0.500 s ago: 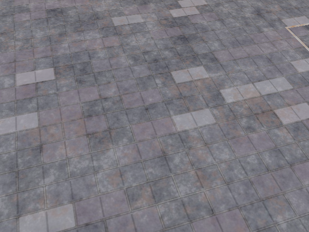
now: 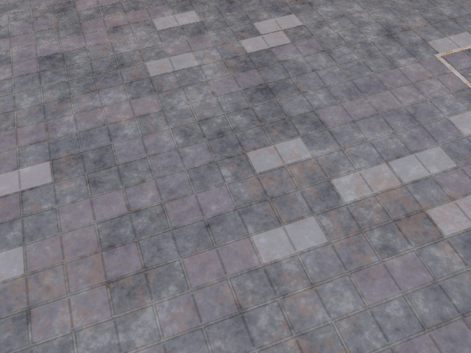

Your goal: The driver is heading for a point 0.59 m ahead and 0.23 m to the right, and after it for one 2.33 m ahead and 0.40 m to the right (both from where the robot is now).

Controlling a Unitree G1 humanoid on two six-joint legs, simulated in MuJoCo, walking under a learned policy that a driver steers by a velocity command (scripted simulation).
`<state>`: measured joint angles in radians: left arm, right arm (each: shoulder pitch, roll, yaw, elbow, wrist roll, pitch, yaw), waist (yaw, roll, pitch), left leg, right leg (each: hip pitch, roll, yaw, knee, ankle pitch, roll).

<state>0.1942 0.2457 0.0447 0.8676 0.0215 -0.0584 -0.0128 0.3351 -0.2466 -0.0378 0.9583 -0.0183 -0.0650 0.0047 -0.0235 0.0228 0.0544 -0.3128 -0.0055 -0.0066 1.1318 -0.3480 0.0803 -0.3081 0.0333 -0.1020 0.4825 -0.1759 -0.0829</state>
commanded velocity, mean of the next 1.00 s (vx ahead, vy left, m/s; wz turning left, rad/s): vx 0.49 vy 0.00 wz -0.40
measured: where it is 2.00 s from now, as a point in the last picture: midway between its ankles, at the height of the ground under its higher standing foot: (299, 303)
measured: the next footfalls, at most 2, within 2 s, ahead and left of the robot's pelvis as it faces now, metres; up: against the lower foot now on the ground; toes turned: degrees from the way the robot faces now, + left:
left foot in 0.40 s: +0.38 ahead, +0.12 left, +0.00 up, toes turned -5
right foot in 0.94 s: +0.57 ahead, -0.16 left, +0.00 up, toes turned -31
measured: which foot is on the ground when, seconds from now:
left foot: up 0.00-0.38, down 0.40-0.92, up 0.94-1.00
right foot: down 0.00-0.40, up 0.42-0.92, down 0.94-1.00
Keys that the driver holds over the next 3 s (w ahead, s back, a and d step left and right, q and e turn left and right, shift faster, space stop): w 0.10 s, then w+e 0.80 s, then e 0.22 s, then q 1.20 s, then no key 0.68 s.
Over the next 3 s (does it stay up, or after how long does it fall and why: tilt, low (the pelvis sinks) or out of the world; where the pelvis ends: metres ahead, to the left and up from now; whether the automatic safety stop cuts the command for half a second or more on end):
stays up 0.59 -0.13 0.01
